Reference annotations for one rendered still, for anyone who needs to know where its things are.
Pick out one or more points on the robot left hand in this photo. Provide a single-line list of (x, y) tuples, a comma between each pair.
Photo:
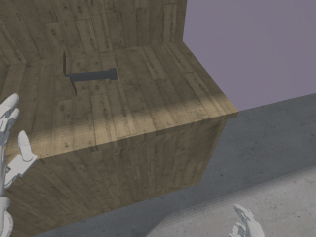
[(20, 165)]

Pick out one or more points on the counter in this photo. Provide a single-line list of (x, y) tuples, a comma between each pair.
[(103, 144)]

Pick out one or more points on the robot left forearm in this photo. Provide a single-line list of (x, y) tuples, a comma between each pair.
[(6, 220)]

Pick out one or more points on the robot right hand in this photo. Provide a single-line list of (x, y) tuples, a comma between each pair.
[(251, 228)]

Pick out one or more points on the tap lever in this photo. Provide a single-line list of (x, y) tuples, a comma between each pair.
[(96, 75)]

